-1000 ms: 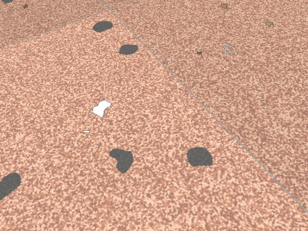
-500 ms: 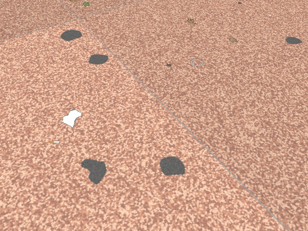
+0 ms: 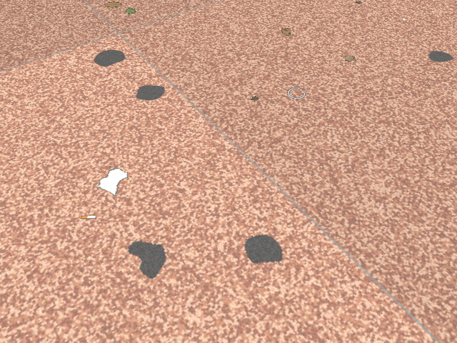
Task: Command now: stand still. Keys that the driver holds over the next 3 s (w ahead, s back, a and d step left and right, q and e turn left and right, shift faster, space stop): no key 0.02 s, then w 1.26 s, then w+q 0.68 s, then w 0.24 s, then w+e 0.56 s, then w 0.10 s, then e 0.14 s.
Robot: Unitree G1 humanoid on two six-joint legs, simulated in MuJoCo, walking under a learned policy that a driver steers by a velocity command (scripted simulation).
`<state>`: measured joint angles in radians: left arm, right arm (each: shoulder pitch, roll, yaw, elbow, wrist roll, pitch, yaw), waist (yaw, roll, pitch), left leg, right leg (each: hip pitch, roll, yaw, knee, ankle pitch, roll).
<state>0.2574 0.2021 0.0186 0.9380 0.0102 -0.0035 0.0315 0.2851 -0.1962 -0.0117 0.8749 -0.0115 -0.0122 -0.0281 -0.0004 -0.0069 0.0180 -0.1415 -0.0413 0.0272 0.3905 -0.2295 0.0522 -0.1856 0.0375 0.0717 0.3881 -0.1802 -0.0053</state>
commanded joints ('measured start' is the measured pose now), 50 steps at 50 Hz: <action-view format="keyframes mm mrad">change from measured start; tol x32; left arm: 1 30 92 17 1 -1 -8 5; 17 386 200 70 82 24 -77 -24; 50 77 31 37 36 33 -42 -59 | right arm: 1 33 -92 -20 -11 1 -11 -5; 34 -354 -56 -25 -93 -9 -34 65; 40 197 -209 -93 60 -42 -65 21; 50 73 -92 -49 115 1 -100 30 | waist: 1 1 14 15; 17 152 -276 8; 35 32 -92 118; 41 -100 267 -318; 50 39 51 39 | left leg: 1 -34 127 -129 -101 72 19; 7 -71 318 -423 -306 -629 183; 24 -567 120 -9 643 33 12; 39 40 -6 92 102 114 109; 41 507 484 -668 -51 -145 300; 50 -42 244 -167 -268 173 166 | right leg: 1 18 -92 83 -52 120 -31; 10 -313 -61 -88 322 -242 -57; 15 179 11 -156 15 -87 -79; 18 299 -437 591 -315 -634 -246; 38 272 -239 -59 36 872 -138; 40 7 -154 -115 536 464 -112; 41 -342 47 -121 919 -323 -70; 50 -369 -143 -65 712 -22 -55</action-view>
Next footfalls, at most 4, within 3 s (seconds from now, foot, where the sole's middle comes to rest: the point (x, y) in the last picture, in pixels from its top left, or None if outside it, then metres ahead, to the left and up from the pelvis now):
0.80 left None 0.45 0.06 -0.78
1.36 right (266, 268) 0.77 -0.10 -0.78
1.90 left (200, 209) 1.02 0.13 -0.78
2.48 right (204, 142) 1.37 0.12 -0.78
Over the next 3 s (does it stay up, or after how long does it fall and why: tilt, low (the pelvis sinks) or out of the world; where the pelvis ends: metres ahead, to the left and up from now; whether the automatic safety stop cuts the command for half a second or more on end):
stays up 1.48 0.23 -0.02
